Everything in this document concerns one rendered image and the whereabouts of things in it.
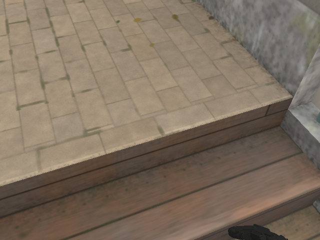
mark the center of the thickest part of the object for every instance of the right robot hand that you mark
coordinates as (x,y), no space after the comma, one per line
(253,232)

